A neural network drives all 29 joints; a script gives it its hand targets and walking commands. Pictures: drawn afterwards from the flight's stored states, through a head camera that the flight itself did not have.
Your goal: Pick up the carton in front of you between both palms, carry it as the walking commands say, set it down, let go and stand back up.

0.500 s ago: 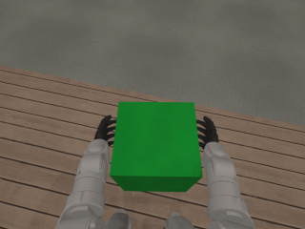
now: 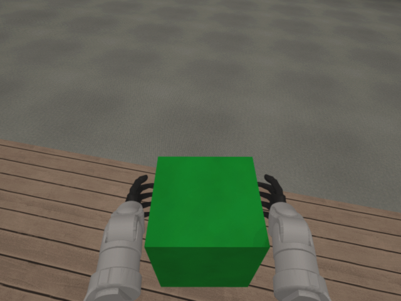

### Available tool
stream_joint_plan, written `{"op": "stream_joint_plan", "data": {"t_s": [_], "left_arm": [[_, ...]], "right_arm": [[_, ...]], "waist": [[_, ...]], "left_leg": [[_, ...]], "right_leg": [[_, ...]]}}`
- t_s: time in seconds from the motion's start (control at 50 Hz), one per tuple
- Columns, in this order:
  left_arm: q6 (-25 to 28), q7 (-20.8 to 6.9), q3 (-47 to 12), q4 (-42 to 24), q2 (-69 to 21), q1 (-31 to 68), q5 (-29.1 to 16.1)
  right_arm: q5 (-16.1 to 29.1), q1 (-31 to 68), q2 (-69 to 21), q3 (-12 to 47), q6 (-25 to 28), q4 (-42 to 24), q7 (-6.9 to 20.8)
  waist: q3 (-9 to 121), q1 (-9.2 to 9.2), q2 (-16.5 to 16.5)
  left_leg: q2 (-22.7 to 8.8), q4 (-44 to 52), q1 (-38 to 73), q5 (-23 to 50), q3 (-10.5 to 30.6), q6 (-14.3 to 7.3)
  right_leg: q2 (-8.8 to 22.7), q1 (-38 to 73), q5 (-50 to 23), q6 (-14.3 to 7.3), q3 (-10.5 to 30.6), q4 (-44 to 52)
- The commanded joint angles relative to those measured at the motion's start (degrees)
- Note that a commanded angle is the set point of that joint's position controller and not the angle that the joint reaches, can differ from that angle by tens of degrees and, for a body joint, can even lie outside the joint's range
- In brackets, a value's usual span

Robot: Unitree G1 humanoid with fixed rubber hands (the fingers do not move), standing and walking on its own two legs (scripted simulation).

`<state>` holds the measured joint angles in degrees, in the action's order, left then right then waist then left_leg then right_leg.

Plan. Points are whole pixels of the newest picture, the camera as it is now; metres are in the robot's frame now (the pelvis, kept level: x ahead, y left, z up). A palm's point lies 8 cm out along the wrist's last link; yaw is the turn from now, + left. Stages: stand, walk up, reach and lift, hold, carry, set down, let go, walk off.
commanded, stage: reach and lift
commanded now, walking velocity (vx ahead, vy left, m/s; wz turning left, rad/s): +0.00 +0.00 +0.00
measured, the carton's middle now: (204, 224) +0.30 +0.00 -0.04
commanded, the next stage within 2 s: hold in 0.84 s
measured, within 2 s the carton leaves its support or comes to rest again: neither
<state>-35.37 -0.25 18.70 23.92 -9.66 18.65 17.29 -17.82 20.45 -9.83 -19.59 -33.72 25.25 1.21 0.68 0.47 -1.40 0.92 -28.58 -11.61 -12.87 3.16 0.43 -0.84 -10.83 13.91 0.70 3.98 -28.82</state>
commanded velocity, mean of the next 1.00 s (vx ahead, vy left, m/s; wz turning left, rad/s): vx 0.00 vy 0.00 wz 0.00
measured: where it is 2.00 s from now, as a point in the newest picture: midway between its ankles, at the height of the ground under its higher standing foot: outside the picture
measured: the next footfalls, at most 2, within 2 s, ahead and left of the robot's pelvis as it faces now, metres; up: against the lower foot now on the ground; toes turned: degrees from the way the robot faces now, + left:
none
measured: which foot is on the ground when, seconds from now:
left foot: down 0.00-1.00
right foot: down 0.00-1.00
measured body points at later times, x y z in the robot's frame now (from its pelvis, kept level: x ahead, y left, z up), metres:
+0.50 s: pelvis +0.01 +0.00 +0.01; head -0.02 +0.00 +0.46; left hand +0.32 +0.15 +0.02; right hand +0.32 -0.15 +0.03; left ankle +0.03 +0.12 -0.74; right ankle +0.02 -0.13 -0.74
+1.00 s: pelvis +0.01 +0.00 +0.01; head -0.03 +0.00 +0.46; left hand +0.30 +0.15 +0.04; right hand +0.31 -0.15 +0.05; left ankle +0.03 +0.13 -0.74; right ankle +0.02 -0.13 -0.74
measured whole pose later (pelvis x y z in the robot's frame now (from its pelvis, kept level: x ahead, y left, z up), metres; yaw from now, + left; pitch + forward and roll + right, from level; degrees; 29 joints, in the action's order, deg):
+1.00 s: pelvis +0.01 +0.00 +0.01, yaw +1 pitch -7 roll +0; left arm -42.1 -0.3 12.7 12.3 -8.5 14.2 15.1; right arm -15.5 15.9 -8.9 -12.8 -40.6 13.4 0.8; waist -2.1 0.4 -1.0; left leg 0.7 -21.4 -3.9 -10.1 4.0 0.6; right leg -0.7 -2.8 11.2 0.5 3.4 -21.3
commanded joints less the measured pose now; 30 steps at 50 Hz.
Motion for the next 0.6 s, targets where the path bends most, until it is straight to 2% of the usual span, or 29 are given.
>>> {"op": "stream_joint_plan", "data": {"t_s": [0.0,0.04,0.06,0.08,0.1,0.12,0.14,0.16,0.18,0.2,0.22,0.24,0.26,0.28,0.3,0.32,0.34,0.36,0.38,0.42,0.44,0.46,0.48,0.5,0.52,0.54,0.56,0.58], "left_arm": [[1.4,-13.4,-30.3,1.1,-56.0,34.3,-11.5],[1.9,-13.7,-29.9,0.6,-55.5,34.2,-11.4],[1.8,-13.6,-30.7,-0.5,-54.0,34.7,-11.0],[1.7,-13.4,-30.4,-0.8,-55.0,35.1,-11.2],[1.8,-13.5,-30.9,0.5,-55.5,36.3,-12.8],[2.3,-13.4,-31.4,-1.8,-55.4,34.5,-12.1],[2.0,-13.3,-32.2,-2.1,-55.9,35.5,-12.9],[1.7,-13.2,-32.9,-2.3,-55.2,33.5,-12.9],[1.5,-13.2,-32.8,-2.8,-55.3,33.3,-12.9],[1.3,-13.3,-32.5,-3.1,-54.8,30.4,-12.6],[1.2,-13.2,-33.0,-2.8,-55.3,29.8,-13.3],[1.3,-13.0,-32.9,-4.3,-55.3,29.0,-13.1],[1.0,-13.1,-32.2,-3.6,-54.0,27.8,-13.0],[0.5,-13.0,-33.4,-4.2,-54.0,25.7,-13.5],[0.6,-13.0,-34.2,-5.9,-53.4,25.8,-13.7],[0.5,-12.8,-34.4,-7.2,-53.0,26.0,-13.3],[0.1,-12.9,-33.1,-5.2,-52.1,27.9,-13.1],[0.0,-12.8,-31.7,-6.0,-52.1,26.6,-12.1],[-0.2,-13.0,-32.6,-5.1,-52.2,28.2,-12.6],[-0.1,-13.0,-31.6,-6.4,-52.0,27.4,-12.1],[-0.1,-13.1,-32.1,-7.6,-52.3,27.1,-12.7],[0.0,-13.1,-34.6,-8.1,-52.8,27.9,-14.3],[-0.1,-13.2,-33.7,-8.6,-52.8,28.3,-13.5],[-0.2,-13.1,-34.3,-7.3,-54.1,26.3,-15.0],[-0.5,-12.9,-35.8,-8.6,-53.6,27.5,-15.0],[-0.4,-12.8,-35.4,-11.4,-52.9,24.9,-14.5],[-1.2,-12.5,-36.4,-10.5,-52.5,22.5,-14.5],[-1.2,-12.4,-35.7,-11.8,-51.8,22.9,-14.4]], "right_arm": [[11.5,30.1,-55.0,30.2,0.4,3.1,14.6],[11.1,31.2,-54.8,29.8,0.7,2.5,14.4],[11.9,30.6,-55.6,29.4,0.6,4.1,14.3],[12.1,30.3,-54.7,29.9,0.7,3.1,14.4],[11.8,31.0,-53.9,29.7,1.1,2.6,14.1],[11.4,30.4,-54.3,31.1,0.7,2.2,14.0],[11.9,28.8,-54.5,31.1,0.7,2.1,14.0],[12.7,29.1,-54.8,31.7,0.8,1.1,14.0],[11.2,26.6,-53.1,30.2,0.5,1.7,14.0],[11.7,25.9,-53.5,31.5,0.2,1.0,13.8],[12.3,25.6,-52.8,32.1,0.1,-1.0,13.5],[12.4,26.0,-53.1,33.3,-0.2,-2.4,13.3],[13.6,26.9,-52.9,33.7,-0.1,-3.7,13.3],[13.3,23.8,-52.4,34.6,-0.4,-5.0,13.3],[14.4,23.8,-53.3,35.7,-0.7,-5.5,13.1],[13.4,24.5,-53.4,34.5,-1.2,-5.7,12.9],[13.0,23.6,-53.3,33.3,-1.5,-4.0,12.6],[13.0,24.6,-52.4,33.2,-1.9,-4.3,12.7],[11.8,23.0,-52.1,32.2,-1.7,-3.9,12.7],[11.8,22.7,-53.1,32.1,-2.2,-3.2,12.7],[12.3,23.1,-53.5,33.2,-2.1,-4.8,13.0],[13.5,22.2,-53.8,34.5,-2.0,-5.2,12.9],[13.1,23.3,-53.0,33.7,-2.1,-5.7,12.9],[13.9,22.9,-52.4,35.2,-2.0,-7.4,12.9],[14.1,21.7,-52.5,35.4,-2.1,-6.9,12.9],[13.9,21.1,-53.2,35.2,-2.4,-9.4,12.5],[13.8,18.0,-52.0,34.5,-3.0,-6.8,12.6],[14.7,16.7,-52.1,35.6,-3.1,-7.5,12.6]], "waist": [[11.0,-0.6,2.5],[11.5,-0.28,1.2],[11.9,-1.78,2.4],[12.6,-0.98,4.1],[13.3,0.68,2.3],[13.6,-1.47,1.7],[14.1,0.6,2.5],[15.2,-0.92,2.0],[14.3,1.07,2.6],[15.5,-0.32,1.1],[15.0,1.13,1.9],[15.7,-0.74,0.9],[15.3,-1.29,0.9],[14.2,0.26,1.7],[14.0,-1.03,2.1],[14.0,-1.24,-0.3],[12.3,0.26,1.3],[9.8,-1.75,1.2],[10.2,1.43,0.5],[10.4,-1.43,0.5],[11.0,-0.68,-0.5],[12.4,0.31,0.4],[12.5,-0.38,1.7],[14.2,0.24,0.4],[14.1,1.12,3.0],[16.6,0.2,0.6],[14.8,0.63,1.9],[14.2,-0.01,4.2]], "left_leg": [[3.6,5.9,8.3,1.4,1.3,-0.6],[3.5,6.0,7.1,1.2,1.0,-0.8],[3.4,6.2,8.3,1.1,0.4,-1.0],[3.6,6.0,8.6,1.2,0.3,-0.4],[3.0,5.6,8.7,1.7,1.2,-0.4],[3.1,5.9,9.3,3.4,1.3,-0.7],[3.7,5.7,9.7,4.4,0.5,-0.1],[3.3,6.3,10.9,6.9,1.1,-0.6],[3.3,6.4,11.1,8.6,1.4,-0.1],[3.5,6.5,10.9,9.5,1.6,0.0],[3.6,6.1,11.7,10.7,1.1,0.1],[3.8,6.6,12.9,12.5,1.7,0.0],[4.0,6.9,12.0,12.6,1.2,-0.4],[3.8,7.7,12.3,12.0,1.4,-0.1],[4.4,6.8,11.2,13.5,1.2,0.0],[3.9,7.8,10.9,13.4,1.5,-0.4],[4.2,7.6,11.0,9.9,1.0,-0.5],[4.0,7.8,9.5,8.2,1.0,-0.5],[4.3,8.5,10.1,7.4,0.6,-0.4],[4.4,8.6,9.7,8.3,1.1,-0.4],[4.2,8.1,11.1,9.3,1.2,-0.7],[4.1,7.5,13.2,12.0,1.5,-0.4],[4.4,8.0,10.4,12.1,1.0,-0.4],[4.2,7.9,12.5,14.6,1.6,-0.2],[4.6,7.8,13.0,15.0,1.2,0.1],[4.2,7.7,14.6,18.1,1.6,-0.1],[4.4,7.9,15.7,20.0,1.7,0.4],[4.9,8.1,14.4,18.8,1.5,0.5]], "right_leg": [[-3.4,-2.0,0.4,-1.4,0.7,7.0],[-4.0,-0.2,0.2,-1.3,0.3,6.6],[-4.2,-0.3,0.1,-0.9,0.0,6.4],[-3.6,0.3,0.1,-1.4,-0.1,6.7],[-3.9,0.8,-0.3,-1.7,0.0,6.3],[-4.0,0.8,-1.6,-1.0,-0.2,6.1],[-3.9,1.2,-3.0,-1.4,0.1,7.0],[-4.5,1.7,-5.0,-1.0,-0.1,6.5],[-4.5,1.7,-5.7,-1.6,0.0,7.3],[-4.5,3.5,-6.8,-1.2,0.0,7.6],[-4.3,3.4,-8.4,-1.1,0.3,7.7],[-4.5,3.3,-9.3,-0.8,0.1,7.7],[-4.7,4.3,-9.8,-0.3,0.1,8.0],[-4.7,4.7,-10.0,-0.6,-0.1,8.4],[-4.1,6.2,-12.4,-0.4,0.6,8.3],[-5.0,6.6,-12.7,0.1,0.0,7.8],[-4.4,5.8,-9.9,-0.3,0.7,8.5],[-4.1,3.7,-7.2,-0.3,0.1,8.9],[-4.5,4.2,-7.3,-0.2,0.3,9.8],[-4.1,5.3,-8.1,-0.5,0.2,9.5],[-4.0,5.2,-8.9,-0.4,0.2,9.4],[-3.9,5.4,-11.6,-0.4,0.2,9.0],[-4.0,7.1,-12.5,-0.5,0.6,8.9],[-4.5,8.1,-13.5,-0.3,0.2,9.1],[-4.3,7.5,-15.7,-0.3,0.5,8.9],[-4.4,8.1,-17.4,-0.2,0.4,8.8],[-4.8,8.2,-17.9,-0.2,0.7,9.4],[-4.3,8.6,-19.1,-0.4,1.1,9.5]]}}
